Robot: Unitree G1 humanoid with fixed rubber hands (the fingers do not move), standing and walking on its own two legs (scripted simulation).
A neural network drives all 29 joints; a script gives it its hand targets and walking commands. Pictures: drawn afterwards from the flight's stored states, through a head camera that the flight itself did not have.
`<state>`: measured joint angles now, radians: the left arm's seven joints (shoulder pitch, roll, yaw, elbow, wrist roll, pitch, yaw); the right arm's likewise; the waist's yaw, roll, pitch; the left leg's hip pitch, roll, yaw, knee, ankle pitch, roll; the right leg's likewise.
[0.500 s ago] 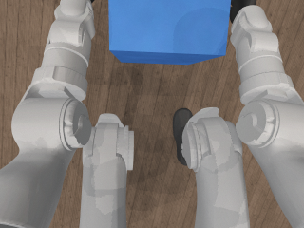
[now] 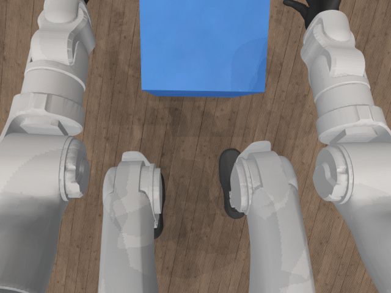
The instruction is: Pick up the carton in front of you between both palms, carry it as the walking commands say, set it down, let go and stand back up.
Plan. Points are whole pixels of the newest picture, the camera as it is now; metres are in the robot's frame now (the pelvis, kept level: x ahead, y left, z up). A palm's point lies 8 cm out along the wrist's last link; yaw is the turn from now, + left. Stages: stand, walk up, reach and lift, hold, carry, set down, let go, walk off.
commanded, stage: set down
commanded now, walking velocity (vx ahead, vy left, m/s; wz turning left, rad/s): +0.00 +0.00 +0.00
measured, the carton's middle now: (199, 47) +0.52 -0.04 -0.28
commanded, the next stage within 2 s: let go in 0.78 s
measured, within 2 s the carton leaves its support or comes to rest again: neither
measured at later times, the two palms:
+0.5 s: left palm out of the picture +0.57 +0.16 +0.03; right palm out of the picture +0.52 -0.23 +0.03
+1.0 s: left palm out of the picture +0.53 +0.17 +0.15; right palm out of the picture +0.49 -0.23 +0.15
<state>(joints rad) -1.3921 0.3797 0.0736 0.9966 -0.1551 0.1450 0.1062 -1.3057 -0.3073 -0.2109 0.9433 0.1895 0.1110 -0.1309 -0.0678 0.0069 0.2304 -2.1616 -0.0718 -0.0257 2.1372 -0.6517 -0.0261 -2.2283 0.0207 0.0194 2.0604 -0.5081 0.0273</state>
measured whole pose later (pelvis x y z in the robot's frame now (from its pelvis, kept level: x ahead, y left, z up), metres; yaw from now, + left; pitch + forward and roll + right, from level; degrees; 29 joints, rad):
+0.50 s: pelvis +0.02 +0.00 +0.13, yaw +0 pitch +48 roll +0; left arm -1.24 0.35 0.18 0.90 -0.06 0.20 0.04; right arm -1.12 -0.26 -0.29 0.77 0.09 0.19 -0.09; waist -0.07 0.02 -0.03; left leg -1.94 -0.06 -0.04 1.65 -0.54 -0.02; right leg -1.99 0.03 0.03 1.59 -0.43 0.02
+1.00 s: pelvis +0.05 -0.01 +0.26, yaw +1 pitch +44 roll +1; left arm -0.93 0.22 0.27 0.80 0.11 0.15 0.03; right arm -0.83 -0.19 -0.31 0.71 -0.09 0.14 0.02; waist -0.05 0.02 -0.09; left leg -1.46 -0.06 -0.06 1.06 -0.36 -0.02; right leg -1.51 0.02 0.04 1.02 -0.28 0.01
